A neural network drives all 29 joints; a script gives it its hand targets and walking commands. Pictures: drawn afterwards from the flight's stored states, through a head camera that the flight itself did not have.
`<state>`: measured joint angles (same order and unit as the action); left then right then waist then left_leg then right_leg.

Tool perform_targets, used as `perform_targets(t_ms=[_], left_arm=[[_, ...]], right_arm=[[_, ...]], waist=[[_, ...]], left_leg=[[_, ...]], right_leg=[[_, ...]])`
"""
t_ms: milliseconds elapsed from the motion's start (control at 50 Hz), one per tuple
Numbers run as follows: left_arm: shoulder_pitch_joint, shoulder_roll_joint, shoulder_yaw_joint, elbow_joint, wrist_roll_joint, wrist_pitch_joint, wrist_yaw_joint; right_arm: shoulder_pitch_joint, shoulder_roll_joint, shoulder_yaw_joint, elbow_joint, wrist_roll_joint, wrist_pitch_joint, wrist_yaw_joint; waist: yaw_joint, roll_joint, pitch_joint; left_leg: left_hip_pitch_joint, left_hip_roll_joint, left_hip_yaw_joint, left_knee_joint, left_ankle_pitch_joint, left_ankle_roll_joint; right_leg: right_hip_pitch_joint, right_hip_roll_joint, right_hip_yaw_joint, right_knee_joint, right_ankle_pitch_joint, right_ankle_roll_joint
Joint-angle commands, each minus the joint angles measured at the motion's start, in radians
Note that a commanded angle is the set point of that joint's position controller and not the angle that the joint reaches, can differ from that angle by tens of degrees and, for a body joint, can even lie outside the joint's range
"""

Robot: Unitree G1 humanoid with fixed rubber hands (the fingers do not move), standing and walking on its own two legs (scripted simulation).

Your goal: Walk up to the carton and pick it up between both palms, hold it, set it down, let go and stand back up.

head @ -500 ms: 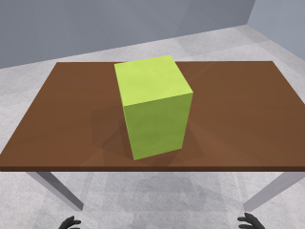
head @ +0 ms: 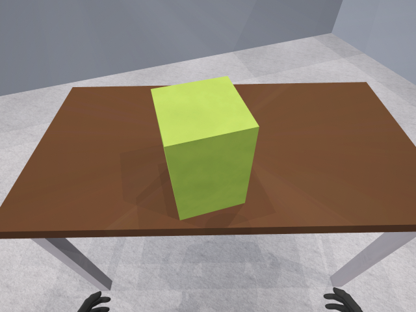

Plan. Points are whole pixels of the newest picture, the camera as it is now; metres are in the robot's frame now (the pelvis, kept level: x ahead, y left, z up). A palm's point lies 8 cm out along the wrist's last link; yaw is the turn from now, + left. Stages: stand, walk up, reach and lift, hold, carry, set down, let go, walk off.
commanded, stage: stand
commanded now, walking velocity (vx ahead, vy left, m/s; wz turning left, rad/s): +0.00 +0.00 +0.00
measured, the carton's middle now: (202, 151) +0.43 +0.02 +0.05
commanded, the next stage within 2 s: none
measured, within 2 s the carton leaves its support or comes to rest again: neither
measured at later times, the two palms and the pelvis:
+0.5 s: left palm out of the picture +0.12 +0.26 -0.09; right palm out of the picture +0.09 -0.27 -0.09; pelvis +0.00 +0.00 +0.00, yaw -1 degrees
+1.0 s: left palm out of the picture +0.12 +0.26 -0.09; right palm out of the picture +0.08 -0.27 -0.10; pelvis +0.00 +0.00 +0.00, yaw -2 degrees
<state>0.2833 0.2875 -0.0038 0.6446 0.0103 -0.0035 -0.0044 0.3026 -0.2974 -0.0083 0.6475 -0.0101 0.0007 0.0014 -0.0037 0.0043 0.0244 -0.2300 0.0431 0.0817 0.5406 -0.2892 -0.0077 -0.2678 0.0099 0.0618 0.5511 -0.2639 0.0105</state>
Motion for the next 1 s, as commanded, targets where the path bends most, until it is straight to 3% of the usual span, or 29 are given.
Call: perform_targets(t_ms=[0, 460, 980], left_arm=[[0.001, 0.121, 0.036, -0.065, -0.001, -0.013, 0.002], [0.0, 0.125, 0.038, -0.067, 0.001, -0.014, 0.004], [-0.004, 0.12, 0.041, -0.065, 0.001, -0.009, 0.003]], right_arm=[[0.012, -0.126, -0.035, -0.059, 0.0, -0.011, -0.003], [0.012, -0.131, -0.035, -0.06, 0.0, -0.011, -0.003], [0.012, -0.135, -0.035, -0.061, 0.001, -0.006, -0.005]], waist=[[-0.002, -0.009, -0.01], [-0.002, -0.004, -0.019], [0.0, -0.004, -0.002]], left_leg=[[0.023, 0.073, -0.098, -0.105, 0.033, 0.042], [0.028, 0.082, -0.083, -0.1, 0.053, 0.046], [0.024, 0.091, -0.071, -0.119, 0.002, 0.049]], right_leg=[[-0.045, -0.081, 0.091, -0.096, 0.105, -0.04], [-0.033, -0.071, 0.101, -0.075, 0.156, -0.04], [-0.059, -0.061, 0.121, -0.077, 0.125, -0.039]])
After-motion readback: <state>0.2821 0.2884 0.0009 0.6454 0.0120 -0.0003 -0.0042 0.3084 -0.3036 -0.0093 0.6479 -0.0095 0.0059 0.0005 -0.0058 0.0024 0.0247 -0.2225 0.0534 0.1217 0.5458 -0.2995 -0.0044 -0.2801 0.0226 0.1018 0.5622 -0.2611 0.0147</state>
